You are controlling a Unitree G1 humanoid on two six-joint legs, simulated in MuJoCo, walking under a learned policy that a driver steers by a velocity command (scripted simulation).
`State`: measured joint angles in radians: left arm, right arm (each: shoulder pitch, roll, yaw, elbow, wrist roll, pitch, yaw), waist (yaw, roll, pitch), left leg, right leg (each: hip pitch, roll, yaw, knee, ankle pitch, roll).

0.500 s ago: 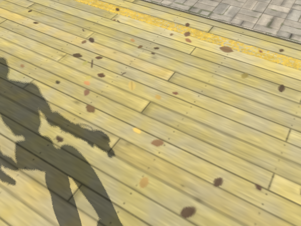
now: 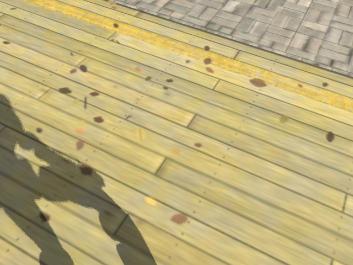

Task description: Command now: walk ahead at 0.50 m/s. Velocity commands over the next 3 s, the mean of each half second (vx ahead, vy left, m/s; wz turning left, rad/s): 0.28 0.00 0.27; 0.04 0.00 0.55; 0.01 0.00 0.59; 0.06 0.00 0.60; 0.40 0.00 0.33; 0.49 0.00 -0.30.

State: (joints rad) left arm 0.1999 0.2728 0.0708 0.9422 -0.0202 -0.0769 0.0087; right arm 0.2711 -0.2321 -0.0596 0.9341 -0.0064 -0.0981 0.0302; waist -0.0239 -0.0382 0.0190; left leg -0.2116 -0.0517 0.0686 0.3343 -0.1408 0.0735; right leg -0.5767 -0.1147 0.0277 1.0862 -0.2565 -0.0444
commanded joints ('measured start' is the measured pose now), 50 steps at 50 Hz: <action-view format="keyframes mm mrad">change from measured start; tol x32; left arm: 1 15 51 17 -44 11 8 6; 50 -215 91 34 -138 18 66 31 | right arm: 1 -5 -143 -27 -41 0 -17 -16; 50 -55 -229 -70 -266 16 99 -80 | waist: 1 32 95 -2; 14 60 146 -58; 17 52 -285 -474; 35 -32 -76 -117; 38 14 393 -18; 50 9 183 -103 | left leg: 1 53 280 -236 -221 141 163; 14 163 214 -216 126 469 43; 17 -366 -37 -136 860 -644 -84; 19 -453 67 -150 970 -501 -98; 35 -48 92 22 266 -115 -30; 38 133 422 -565 -28 282 238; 50 113 247 -407 8 159 144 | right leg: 1 -112 -48 33 -100 131 24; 13 100 91 13 -618 291 16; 17 932 -394 435 -568 1048 -270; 22 288 -186 135 -837 143 -169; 33 340 -236 -61 -850 133 -156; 38 -128 87 -223 -188 -397 129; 50 -33 120 46 -242 -45 112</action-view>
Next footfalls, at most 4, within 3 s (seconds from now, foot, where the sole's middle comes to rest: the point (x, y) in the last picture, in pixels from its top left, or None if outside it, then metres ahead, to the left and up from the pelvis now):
0.30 right None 0.34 -0.14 -0.78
0.74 left None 0.22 0.10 -0.78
1.20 right None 0.34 -0.09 -0.78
1.62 left None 0.15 0.11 -0.78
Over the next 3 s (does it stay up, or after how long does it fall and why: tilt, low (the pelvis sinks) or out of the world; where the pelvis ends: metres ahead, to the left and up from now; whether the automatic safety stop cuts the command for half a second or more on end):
stays up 0.34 0.47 -0.02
